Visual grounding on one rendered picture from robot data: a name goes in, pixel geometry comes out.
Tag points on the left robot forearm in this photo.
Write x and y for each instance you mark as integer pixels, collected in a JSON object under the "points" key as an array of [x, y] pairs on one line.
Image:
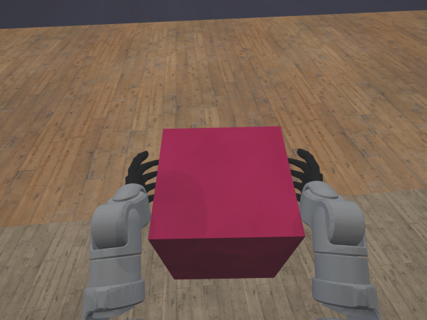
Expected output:
{"points": [[115, 283]]}

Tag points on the right robot hand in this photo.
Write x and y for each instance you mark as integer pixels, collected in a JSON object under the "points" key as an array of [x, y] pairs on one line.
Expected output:
{"points": [[311, 170]]}

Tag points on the carton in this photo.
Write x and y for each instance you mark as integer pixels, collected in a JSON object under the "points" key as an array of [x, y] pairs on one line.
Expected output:
{"points": [[224, 205]]}

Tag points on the left robot hand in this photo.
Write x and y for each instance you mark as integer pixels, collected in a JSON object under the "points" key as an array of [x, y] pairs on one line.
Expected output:
{"points": [[136, 170]]}

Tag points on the right robot forearm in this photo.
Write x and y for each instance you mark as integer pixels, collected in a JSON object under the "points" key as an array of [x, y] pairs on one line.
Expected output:
{"points": [[342, 279]]}

